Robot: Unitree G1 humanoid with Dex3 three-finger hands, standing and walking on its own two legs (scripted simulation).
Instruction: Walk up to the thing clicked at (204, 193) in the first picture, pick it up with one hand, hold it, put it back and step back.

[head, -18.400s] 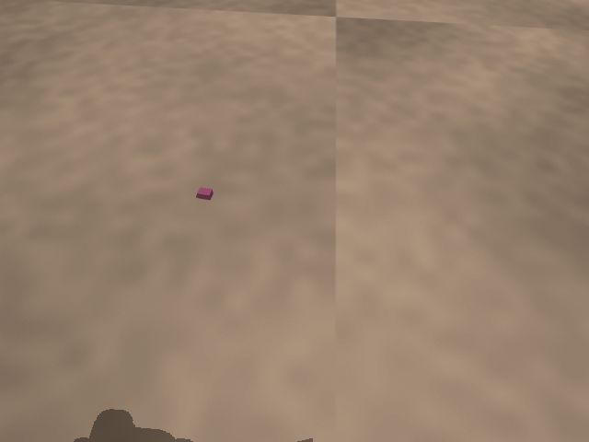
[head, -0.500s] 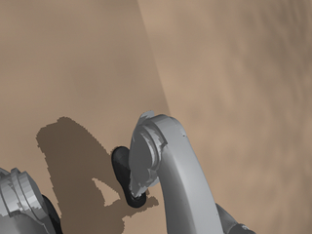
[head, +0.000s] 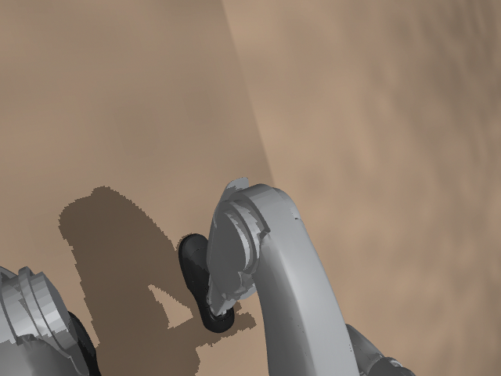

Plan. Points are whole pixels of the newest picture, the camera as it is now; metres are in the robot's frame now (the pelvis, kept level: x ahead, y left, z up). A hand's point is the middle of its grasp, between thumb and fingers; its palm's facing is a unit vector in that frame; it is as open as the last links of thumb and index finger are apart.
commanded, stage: close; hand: left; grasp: from above
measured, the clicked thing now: out of the picture +0.48 +0.32 -0.29
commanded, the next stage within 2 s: settle in 1.36 s
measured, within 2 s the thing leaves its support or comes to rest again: leaves its support in 1.68 s
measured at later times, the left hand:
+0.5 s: hand out of the picture +0.47 +0.31 -0.25, palm faces -0.50 -0.09 -0.86, open 9.1 cm
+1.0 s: hand out of the picture +0.47 +0.32 -0.25, palm faces -0.49 -0.09 -0.87, open 7.3 cm
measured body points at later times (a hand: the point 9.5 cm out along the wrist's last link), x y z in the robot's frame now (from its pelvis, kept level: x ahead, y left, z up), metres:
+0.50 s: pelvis +0.00 +0.00 +0.00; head +0.29 +0.13 +0.32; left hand +0.49 +0.31 -0.20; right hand +0.05 -0.25 -0.05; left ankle +0.06 +0.12 -0.27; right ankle +0.12 -0.12 -0.27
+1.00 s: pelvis +0.00 +0.00 +0.00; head +0.29 +0.13 +0.32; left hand +0.49 +0.32 -0.20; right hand +0.05 -0.25 -0.05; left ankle +0.05 +0.12 -0.27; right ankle +0.12 -0.12 -0.27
